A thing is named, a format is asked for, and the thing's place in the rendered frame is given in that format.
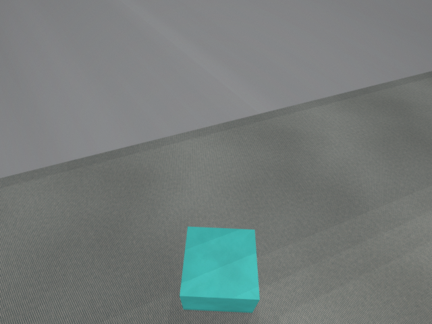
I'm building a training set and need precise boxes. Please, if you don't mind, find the carton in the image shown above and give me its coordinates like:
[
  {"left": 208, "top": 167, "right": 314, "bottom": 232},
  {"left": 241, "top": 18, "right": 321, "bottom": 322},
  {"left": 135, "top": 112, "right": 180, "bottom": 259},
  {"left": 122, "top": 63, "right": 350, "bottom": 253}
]
[{"left": 180, "top": 227, "right": 260, "bottom": 313}]

